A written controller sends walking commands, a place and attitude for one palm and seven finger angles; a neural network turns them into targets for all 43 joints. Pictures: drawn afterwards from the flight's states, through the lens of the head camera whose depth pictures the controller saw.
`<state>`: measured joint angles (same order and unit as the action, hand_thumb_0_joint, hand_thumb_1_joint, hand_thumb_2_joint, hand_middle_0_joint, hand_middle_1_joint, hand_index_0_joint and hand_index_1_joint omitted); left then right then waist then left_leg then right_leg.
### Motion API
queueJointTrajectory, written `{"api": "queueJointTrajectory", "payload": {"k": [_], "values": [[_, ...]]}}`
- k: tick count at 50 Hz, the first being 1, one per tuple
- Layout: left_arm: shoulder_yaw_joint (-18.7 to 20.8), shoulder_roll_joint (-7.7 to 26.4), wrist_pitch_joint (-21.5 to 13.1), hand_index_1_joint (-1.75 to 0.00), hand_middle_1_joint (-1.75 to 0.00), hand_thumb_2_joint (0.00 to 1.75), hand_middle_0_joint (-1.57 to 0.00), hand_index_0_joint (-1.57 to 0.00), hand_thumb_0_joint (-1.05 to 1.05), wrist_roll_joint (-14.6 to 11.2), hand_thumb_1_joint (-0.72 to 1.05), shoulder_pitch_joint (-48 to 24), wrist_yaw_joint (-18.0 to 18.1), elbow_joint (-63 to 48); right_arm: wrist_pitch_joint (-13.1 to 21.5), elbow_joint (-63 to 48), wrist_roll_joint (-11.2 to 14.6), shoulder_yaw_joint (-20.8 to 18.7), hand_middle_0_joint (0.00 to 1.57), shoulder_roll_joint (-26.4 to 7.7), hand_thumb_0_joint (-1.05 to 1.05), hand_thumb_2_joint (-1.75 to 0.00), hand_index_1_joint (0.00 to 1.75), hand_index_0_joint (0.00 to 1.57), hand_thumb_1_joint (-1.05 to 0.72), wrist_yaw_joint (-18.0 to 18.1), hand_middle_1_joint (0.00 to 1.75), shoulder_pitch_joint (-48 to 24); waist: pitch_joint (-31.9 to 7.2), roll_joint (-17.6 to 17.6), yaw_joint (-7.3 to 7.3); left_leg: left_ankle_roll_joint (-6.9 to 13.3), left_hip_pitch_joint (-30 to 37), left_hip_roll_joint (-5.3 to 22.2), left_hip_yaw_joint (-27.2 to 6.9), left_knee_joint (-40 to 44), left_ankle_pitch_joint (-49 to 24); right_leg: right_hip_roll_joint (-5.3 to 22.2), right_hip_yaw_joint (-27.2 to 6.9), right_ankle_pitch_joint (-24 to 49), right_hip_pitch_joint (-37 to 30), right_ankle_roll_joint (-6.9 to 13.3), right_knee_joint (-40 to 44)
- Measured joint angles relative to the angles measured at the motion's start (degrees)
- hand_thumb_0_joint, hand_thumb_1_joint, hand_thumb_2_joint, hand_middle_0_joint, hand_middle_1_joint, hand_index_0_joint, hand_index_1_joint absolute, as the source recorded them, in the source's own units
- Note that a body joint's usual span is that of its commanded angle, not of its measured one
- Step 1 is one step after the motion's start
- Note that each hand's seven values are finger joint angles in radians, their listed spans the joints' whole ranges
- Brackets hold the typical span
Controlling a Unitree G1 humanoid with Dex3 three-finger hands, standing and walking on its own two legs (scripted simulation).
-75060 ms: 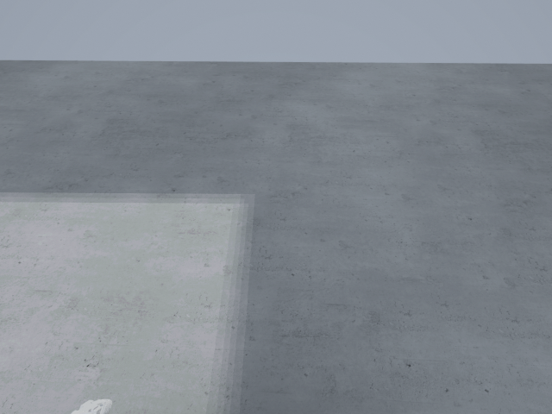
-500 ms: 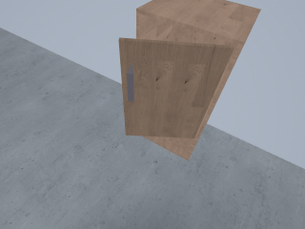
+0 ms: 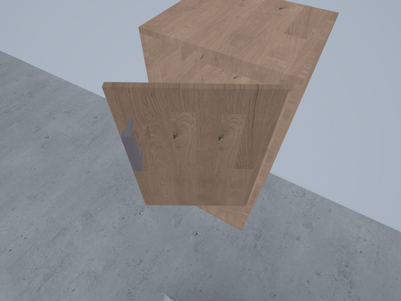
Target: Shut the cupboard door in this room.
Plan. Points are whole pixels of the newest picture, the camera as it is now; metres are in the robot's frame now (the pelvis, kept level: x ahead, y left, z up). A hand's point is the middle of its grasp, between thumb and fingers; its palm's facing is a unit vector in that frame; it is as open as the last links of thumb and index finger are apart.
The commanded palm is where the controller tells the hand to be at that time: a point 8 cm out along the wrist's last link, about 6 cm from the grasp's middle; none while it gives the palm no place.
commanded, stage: come to a stop and stand still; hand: left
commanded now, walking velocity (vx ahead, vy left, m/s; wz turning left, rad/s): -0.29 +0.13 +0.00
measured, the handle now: (134, 145) +0.49 +0.20 -0.03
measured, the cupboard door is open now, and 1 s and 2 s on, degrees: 30 30 30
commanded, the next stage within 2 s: none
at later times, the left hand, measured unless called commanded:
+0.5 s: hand out of the picture +0.05 +0.19 -0.17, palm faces +0.02 -0.96 -0.28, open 7.3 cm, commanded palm none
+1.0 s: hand out of the picture +0.04 +0.27 -0.17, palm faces -0.07 -0.97 -0.25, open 7.4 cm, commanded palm none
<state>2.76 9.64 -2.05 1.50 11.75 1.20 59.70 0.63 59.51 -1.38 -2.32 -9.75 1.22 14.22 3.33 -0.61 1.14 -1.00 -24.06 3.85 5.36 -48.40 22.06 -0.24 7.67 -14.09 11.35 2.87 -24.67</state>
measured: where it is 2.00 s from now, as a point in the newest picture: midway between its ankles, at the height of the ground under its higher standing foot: outside the picture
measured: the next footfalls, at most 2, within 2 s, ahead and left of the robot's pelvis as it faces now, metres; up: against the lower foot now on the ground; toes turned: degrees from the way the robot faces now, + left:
left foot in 0.06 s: +0.10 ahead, +0.10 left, +0.00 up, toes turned +5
left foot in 0.66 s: +0.04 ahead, +0.13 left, +0.00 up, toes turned -1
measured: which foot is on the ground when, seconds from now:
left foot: up 0.00-0.04, down 0.06-0.32, up 0.34-0.64, down 0.66-1.00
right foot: down 0.00-1.00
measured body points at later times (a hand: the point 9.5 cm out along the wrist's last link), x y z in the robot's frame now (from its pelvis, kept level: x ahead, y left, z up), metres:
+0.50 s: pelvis +0.03 -0.01 +0.00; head +0.07 -0.03 +0.45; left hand +0.05 +0.24 -0.14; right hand +0.13 -0.26 -0.15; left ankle -0.01 +0.12 -0.68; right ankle -0.01 -0.10 -0.74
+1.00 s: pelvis -0.02 +0.08 +0.00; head -0.02 +0.07 +0.45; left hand +0.05 +0.32 -0.15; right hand -0.01 -0.16 -0.16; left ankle +0.00 +0.13 -0.74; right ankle -0.01 -0.09 -0.74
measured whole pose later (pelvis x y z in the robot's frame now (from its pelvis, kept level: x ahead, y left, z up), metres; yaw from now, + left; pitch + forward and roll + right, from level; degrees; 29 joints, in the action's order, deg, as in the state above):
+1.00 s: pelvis -0.02 +0.08 +0.00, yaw -3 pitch -1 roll +0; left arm -0.7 11.7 1.6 1.5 15.2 1.6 54.9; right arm -0.4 55.8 -1.1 0.4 -11.2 0.7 18.0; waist 0.4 -1.1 0.4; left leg 5.8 -12.5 -4.3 4.7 -27.6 14.3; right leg 3.6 -2.3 -16.6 13.8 0.3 -29.7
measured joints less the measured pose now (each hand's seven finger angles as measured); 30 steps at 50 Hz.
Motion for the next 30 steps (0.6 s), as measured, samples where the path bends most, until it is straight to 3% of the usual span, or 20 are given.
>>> {"api": "queueJointTrajectory", "payload": {"k": [3, 6, 11, 14, 16, 20, 23, 26, 29, 30], "values": [[-0.8, -0.4, 0.6, -0.3, -0.3, 0.9, -0.2, -0.2, 0.0, -0.5, 0.93, 1.6, 0.3, 1.5, 0.7, -0.9, 0.3, 0.8, 0.2, 0.0, 0.0, -0.9, 0.3, 0.19, -0.91, 0.3, 0.3, -2.9, 0.0, -0.7, -1.17, 0.0, 4.0, -0.4, -0.8, 14.4, -13.3, -1.6, -0.1, -2.3, -1.6, -0.4, -1.5], [-1.3, -0.4, 2.0, -0.3, -0.29, 0.9, -0.2, -0.2, 0.0, -0.7, 0.93, 2.5, 1.0, 2.5, 0.5, -0.7, 0.4, 1.4, 0.2, 1.0, 0.0, -0.9, 0.3, 0.19, -0.92, 0.5, 0.3, -5.0, -0.5, 1.1, -2.13, 2.1, 7.0, -1.3, -0.3, 16.2, -8.8, -0.8, -0.7, -3.5, -2.7, -1.0, -3.4], [-1.6, -0.8, 3.5, -0.3, -0.29, 0.9, -0.2, -0.2, 0.01, -0.6, 0.92, 2.1, 1.1, 0.8, -1.0, -2.3, 0.7, 1.4, 0.2, 1.3, 0.0, -0.9, 0.3, 0.19, -0.91, 1.1, 0.3, -8.2, 0.3, 2.1, -3.56, 2.4, 8.7, -2.7, 0.5, 19.1, -8.2, 0.5, -2.3, -5.7, -1.4, -1.9, -6.6], [-1.3, -0.4, 3.7, -0.3, -0.3, 0.9, -0.21, -0.21, 0.01, -0.3, 0.92, 2.0, 1.0, -0.8, -2.0, -3.5, 0.6, 0.9, 0.2, 0.6, 0.0, -0.9, 0.3, 0.2, -0.91, 1.0, 0.3, -9.5, 1.0, 1.4, -3.86, 2.1, 8.0, -2.9, 0.6, 18.6, -8.2, 0.4, -3.5, -6.8, -0.4, -1.6, -7.7], [-1.1, -0.1, 3.6, -0.3, -0.3, 0.9, -0.21, -0.21, 0.01, 0.0, 0.91, 2.1, 1.1, -1.8, -2.7, -4.1, 0.7, 0.3, 0.2, -0.2, 0.0, -0.9, 0.3, 0.2, -0.91, 0.9, 0.3, -10.1, 1.0, 0.6, -3.95, 1.7, 6.7, -2.4, 0.6, 16.9, -7.7, -0.1, -3.7, -7.7, -0.2, -0.3, -7.1], [-1.0, 0.4, 3.1, -0.3, -0.3, 0.9, -0.21, -0.21, 0.01, 0.5, 0.91, 2.5, 1.3, -2.5, -4.4, -4.4, 0.7, -0.8, 0.2, -1.7, 0.0, -0.9, 0.3, 0.2, -0.91, 0.8, 0.3, -10.0, 1.4, 0.0, -3.68, 0.7, 2.7, -4.6, -3.3, 1.5, 3.8, 0.2, -3.9, -6.7, -0.3, 0.4, -6.7], [-1.0, 0.7, 3.1, -0.3, -0.3, 0.9, -0.21, -0.2, 0.01, 0.5, 0.91, 2.8, 1.2, -2.4, -4.7, -3.7, 0.8, -1.1, 0.2, -2.5, 0.0, -0.9, 0.3, 0.2, -0.91, 0.5, 0.3, -9.6, 1.8, 0.2, -3.35, -0.1, 1.9, -5.6, -4.6, -5.9, 5.9, 0.8, -4.3, -5.5, -1.1, 0.3, -4.8], [-1.1, 1.1, 2.9, -0.3, -0.3, 0.9, -0.21, -0.21, 0.01, 0.4, 0.91, 2.9, 1.1, -2.3, -4.6, -2.7, 0.9, -0.8, 0.2, -2.8, 0.0, -0.9, 0.3, 0.19, -0.91, 0.3, 0.3, -8.6, 1.8, 0.7, -3.12, -0.6, 3.9, -5.2, -4.6, -2.5, 5.6, 1.2, -4.5, -4.3, -1.7, -0.2, -3.1], [-1.3, 1.4, 2.3, -0.3, -0.3, 0.9, -0.21, -0.21, 0.01, 0.4, 0.91, 3.1, 1.5, -2.1, -4.0, -2.3, 1.1, -0.3, 0.2, -2.7, 0.0, -0.9, 0.3, 0.19, -0.91, 0.1, 0.3, -7.1, 1.3, 1.2, -3.21, -0.7, 7.4, -4.3, -4.1, 6.6, 3.8, 1.5, -5.0, -3.8, -1.1, -0.8, -3.2], [-1.5, 1.3, 1.9, -0.3, -0.3, 0.9, -0.21, -0.21, 0.01, 0.4, 0.91, 3.8, 1.9, -2.7, -3.6, -3.0, 1.2, -0.3, 0.2, -2.8, 0.0, -0.9, 0.3, 0.19, -0.91, 0.1, 0.3, -6.5, 0.9, 1.0, -3.18, 0.0, 8.0, -4.3, -4.2, 8.4, 3.1, 1.3, -5.4, -3.5, -0.2, -1.2, -4.2]]}}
